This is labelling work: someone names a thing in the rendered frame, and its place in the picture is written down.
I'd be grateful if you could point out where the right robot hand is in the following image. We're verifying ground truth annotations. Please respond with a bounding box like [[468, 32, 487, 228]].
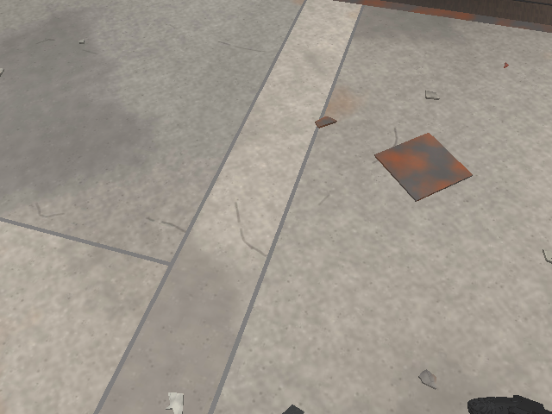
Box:
[[467, 395, 552, 414]]

